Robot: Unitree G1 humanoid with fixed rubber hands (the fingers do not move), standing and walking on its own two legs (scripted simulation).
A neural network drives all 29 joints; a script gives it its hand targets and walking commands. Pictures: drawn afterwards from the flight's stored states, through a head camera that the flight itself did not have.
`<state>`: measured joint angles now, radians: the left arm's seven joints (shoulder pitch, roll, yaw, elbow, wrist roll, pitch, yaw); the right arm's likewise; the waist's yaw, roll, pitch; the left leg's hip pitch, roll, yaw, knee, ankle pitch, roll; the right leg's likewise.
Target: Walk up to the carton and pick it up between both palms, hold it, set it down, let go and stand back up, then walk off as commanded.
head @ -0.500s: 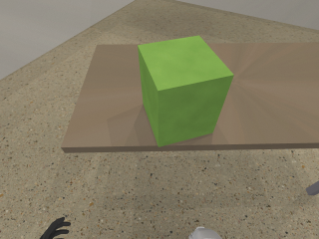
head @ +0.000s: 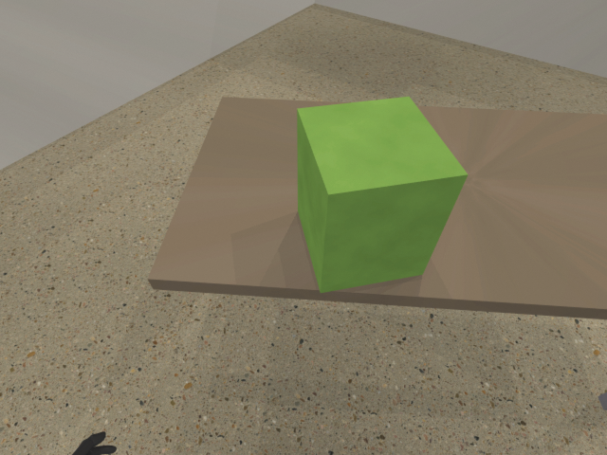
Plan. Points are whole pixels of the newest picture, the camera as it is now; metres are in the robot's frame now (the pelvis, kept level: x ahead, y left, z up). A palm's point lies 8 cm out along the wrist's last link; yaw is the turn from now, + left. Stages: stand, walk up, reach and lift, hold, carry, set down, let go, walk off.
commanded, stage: walk up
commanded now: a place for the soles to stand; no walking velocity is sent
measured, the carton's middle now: (363, 196) +0.54 -0.08 +0.01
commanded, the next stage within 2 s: none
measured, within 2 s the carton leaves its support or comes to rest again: neither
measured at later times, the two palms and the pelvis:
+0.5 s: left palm out of the picture +0.06 +0.30 -0.11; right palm out of the picture +0.07 -0.31 -0.11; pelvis -0.01 -0.01 +0.01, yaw +1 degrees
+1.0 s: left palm out of the picture +0.15 +0.25 -0.11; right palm out of the picture +0.12 -0.41 -0.10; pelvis +0.07 -0.06 -0.01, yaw -1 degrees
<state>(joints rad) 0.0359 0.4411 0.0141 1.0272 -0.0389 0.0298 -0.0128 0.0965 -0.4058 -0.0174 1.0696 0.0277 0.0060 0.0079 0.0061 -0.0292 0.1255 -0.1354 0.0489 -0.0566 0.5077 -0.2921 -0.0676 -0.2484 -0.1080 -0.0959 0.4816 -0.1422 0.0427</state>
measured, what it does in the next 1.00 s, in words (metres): lifts its left foot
